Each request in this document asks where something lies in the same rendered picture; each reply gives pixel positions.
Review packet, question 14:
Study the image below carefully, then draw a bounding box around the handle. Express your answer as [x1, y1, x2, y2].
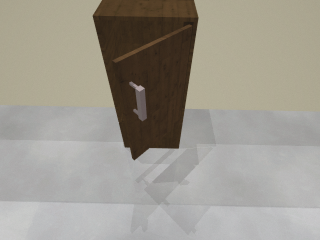
[129, 81, 147, 121]

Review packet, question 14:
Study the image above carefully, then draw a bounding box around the cupboard door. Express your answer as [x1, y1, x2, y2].
[112, 24, 193, 160]

